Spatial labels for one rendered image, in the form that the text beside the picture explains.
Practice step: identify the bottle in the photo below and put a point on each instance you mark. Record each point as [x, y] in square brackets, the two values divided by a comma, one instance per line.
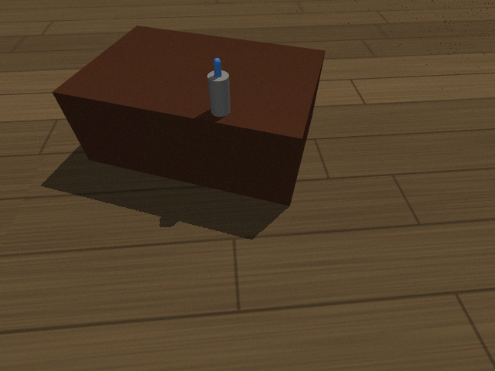
[219, 90]

